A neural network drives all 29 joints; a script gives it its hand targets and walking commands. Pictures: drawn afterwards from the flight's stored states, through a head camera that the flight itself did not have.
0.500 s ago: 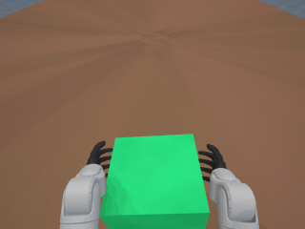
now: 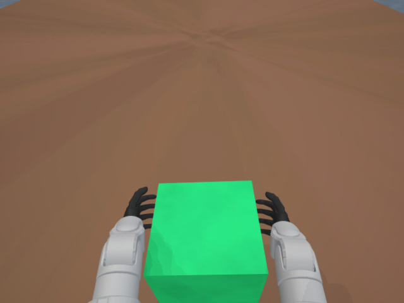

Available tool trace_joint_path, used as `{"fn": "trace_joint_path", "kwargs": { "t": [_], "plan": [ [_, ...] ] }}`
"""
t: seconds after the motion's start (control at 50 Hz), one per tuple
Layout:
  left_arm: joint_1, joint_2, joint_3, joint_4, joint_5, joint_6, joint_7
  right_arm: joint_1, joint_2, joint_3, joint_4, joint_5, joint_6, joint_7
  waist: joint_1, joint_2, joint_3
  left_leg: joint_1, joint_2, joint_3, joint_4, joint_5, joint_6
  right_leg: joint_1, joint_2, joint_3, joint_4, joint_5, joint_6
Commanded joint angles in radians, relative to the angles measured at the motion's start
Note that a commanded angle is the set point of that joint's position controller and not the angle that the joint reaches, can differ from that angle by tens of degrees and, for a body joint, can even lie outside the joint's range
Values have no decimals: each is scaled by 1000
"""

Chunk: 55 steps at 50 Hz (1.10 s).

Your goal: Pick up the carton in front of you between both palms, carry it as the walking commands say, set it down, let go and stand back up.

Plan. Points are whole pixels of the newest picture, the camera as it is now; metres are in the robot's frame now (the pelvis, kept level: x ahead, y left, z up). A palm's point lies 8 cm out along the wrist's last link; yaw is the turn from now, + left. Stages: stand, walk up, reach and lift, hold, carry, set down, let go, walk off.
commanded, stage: carry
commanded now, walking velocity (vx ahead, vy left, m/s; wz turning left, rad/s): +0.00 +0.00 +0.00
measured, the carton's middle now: (207, 249) +0.30 +0.00 -0.07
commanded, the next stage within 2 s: hold in 1.18 s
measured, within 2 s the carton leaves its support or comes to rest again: neither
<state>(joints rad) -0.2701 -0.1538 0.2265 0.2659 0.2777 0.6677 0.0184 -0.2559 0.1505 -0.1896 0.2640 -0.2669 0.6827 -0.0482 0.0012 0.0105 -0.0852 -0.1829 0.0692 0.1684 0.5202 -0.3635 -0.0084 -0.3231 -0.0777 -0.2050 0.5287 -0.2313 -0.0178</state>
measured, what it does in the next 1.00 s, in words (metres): stands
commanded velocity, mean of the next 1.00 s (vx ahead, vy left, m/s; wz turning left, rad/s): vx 0.00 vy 0.00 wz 0.00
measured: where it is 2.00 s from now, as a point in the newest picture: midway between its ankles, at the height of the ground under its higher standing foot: outside the picture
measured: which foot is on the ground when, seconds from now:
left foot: down 0.00-1.00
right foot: down 0.00-1.00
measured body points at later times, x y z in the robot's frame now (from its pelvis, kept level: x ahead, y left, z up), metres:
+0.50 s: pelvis -0.02 +0.01 +0.00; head -0.04 +0.01 +0.45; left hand +0.29 +0.17 +0.04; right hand +0.29 -0.14 +0.03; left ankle -0.06 +0.11 -0.73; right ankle +0.03 -0.11 -0.73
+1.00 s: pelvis -0.03 +0.02 +0.00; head -0.05 +0.02 +0.45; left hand +0.28 +0.18 +0.04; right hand +0.28 -0.12 +0.03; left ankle -0.06 +0.11 -0.73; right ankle +0.03 -0.11 -0.73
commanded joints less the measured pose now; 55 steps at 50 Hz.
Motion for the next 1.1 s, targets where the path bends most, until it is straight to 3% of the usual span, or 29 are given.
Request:
{"fn": "trace_joint_path", "kwargs": {
  "t": [0.0,0.06,0.16,0.32,1.08],
  "plan": [
    [-455,-887,-554,-34,-255,-51,-257,-509,923,554,-87,276,-66,259,-1,-5,-263,14,99,-85,-78,299,13,173,-103,109,-48,321,-3],
    [-435,-911,-589,-76,-276,-18,-251,-493,946,590,-131,299,-32,255,0,-6,-273,13,100,-87,-76,304,15,174,-105,107,-47,320,-1],
    [-389,-890,-561,-64,-258,23,-246,-446,923,556,-118,278,10,252,0,-7,-261,-3,101,-89,-78,299,20,162,-106,105,-50,307,2],
    [-429,-904,-565,-76,-269,21,-249,-484,942,560,-125,287,8,256,1,-6,-240,-30,98,-96,-96,250,27,151,-106,108,-63,250,7],
    [-419,-908,-569,-80,-269,26,-250,-477,946,558,-127,287,10,258,0,-4,-252,-43,95,-105,-92,287,45,144,-106,99,-54,231,23]
  ]
}}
